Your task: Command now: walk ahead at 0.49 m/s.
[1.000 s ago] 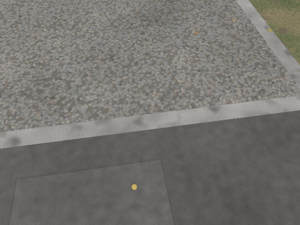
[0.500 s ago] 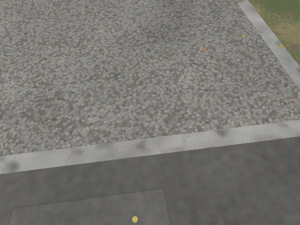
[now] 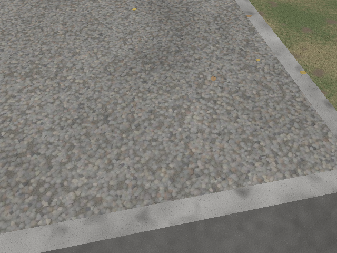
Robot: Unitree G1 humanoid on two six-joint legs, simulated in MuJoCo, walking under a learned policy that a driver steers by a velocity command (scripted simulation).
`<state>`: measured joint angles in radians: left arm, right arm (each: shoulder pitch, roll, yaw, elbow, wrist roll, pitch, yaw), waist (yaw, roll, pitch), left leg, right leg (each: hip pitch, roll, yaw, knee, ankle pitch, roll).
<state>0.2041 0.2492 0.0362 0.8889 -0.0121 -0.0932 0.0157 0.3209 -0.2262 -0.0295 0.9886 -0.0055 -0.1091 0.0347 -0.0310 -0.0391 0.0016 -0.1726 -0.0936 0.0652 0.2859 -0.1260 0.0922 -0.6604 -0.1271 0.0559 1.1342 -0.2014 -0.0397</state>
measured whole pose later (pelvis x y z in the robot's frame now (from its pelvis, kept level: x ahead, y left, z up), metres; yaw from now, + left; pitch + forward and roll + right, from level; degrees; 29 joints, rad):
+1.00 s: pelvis +0.35 -0.05 -0.01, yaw +1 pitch +0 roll -1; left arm 0.25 0.21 0.03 1.05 0.01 -0.01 0.03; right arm 0.12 -0.20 -0.05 1.00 0.00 -0.02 -0.02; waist 0.02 -0.01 0.02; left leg -0.34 0.00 0.01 0.53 -0.20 0.02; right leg -0.15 0.01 -0.06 0.49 -0.35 -0.01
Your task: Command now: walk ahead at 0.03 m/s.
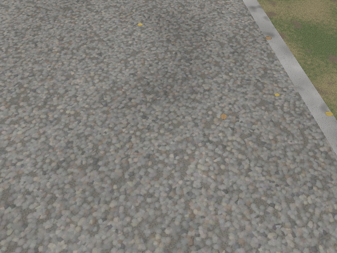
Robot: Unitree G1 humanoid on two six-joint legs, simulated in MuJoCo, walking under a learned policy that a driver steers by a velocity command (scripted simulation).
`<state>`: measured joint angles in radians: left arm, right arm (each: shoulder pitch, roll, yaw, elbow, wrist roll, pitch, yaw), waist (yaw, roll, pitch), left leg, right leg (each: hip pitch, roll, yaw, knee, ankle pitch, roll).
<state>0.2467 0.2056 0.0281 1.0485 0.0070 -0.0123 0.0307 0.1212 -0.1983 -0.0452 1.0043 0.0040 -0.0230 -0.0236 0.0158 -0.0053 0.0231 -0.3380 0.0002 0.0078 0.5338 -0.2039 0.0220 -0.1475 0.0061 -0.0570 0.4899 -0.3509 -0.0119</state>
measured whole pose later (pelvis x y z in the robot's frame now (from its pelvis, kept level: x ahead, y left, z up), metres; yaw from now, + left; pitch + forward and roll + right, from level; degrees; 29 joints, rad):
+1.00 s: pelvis +0.02 +0.01 +0.00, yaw +0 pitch +0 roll +0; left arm 0.44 0.18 0.05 1.11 -0.02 -0.06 0.04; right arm 0.20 -0.20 -0.05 1.11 0.03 -0.04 -0.01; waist 0.03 -0.02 -0.01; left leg -0.39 0.01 0.05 0.79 -0.42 0.08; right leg -0.08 -0.02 -0.05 0.47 -0.39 -0.02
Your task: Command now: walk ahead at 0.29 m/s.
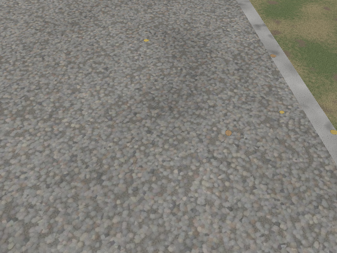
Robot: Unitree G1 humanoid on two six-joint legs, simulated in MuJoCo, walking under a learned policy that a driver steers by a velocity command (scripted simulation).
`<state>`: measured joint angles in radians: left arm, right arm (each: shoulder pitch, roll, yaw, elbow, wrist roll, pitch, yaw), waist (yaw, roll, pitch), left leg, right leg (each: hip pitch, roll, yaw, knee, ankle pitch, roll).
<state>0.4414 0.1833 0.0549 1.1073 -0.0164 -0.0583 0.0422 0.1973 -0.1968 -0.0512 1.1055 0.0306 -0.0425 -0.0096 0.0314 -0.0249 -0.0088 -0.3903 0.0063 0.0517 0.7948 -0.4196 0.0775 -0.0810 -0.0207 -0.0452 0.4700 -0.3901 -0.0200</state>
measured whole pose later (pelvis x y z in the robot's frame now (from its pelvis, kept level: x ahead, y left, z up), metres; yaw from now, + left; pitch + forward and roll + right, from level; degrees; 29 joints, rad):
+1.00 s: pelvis +0.50 -0.01 +0.01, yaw +9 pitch +1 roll -2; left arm 0.33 0.22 0.06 1.03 0.02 -0.11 0.01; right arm 0.14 -0.24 -0.08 0.93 0.02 -0.05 0.00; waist 0.04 0.03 -0.01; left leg -0.74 0.12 -0.07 0.84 0.06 0.05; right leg 0.00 0.04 -0.22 0.21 -0.23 -0.04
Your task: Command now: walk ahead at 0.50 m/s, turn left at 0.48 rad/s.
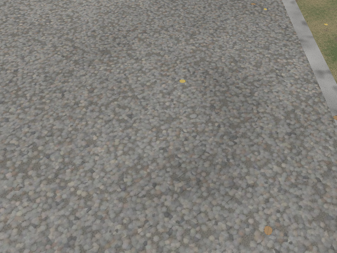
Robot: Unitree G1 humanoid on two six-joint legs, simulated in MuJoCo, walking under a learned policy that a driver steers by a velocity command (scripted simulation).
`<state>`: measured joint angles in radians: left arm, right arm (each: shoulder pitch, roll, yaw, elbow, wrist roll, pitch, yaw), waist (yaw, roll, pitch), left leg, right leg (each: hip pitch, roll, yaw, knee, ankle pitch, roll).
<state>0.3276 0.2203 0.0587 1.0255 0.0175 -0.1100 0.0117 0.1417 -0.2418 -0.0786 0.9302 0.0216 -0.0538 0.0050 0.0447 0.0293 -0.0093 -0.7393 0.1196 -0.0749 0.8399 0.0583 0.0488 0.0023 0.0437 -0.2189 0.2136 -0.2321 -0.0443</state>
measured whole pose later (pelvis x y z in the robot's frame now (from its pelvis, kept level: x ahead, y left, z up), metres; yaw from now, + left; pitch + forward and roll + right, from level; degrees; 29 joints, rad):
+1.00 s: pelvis +0.60 +0.09 +0.00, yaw +15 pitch +2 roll -1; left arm 0.31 0.24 0.05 0.92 0.00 -0.10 -0.02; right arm 0.17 -0.27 -0.06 0.81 0.01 -0.07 -0.01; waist 0.05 0.04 0.01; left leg -0.67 0.13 -0.05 0.94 -0.16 0.01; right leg -0.16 0.07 -0.05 0.27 -0.16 -0.07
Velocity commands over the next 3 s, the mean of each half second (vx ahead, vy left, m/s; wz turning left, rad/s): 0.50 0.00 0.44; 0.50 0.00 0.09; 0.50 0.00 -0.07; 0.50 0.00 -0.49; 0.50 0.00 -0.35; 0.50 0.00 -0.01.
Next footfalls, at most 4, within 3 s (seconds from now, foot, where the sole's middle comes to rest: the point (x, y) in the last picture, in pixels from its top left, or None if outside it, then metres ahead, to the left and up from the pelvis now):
0.20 left None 0.28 0.14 -0.78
0.72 right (178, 223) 0.65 0.01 -0.78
1.26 left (113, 175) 0.87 0.32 -0.78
1.82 right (159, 124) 1.20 0.13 -0.78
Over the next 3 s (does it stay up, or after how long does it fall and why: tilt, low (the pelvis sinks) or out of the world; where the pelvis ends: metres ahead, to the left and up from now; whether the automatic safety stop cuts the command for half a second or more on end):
stays up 1.67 0.09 0.00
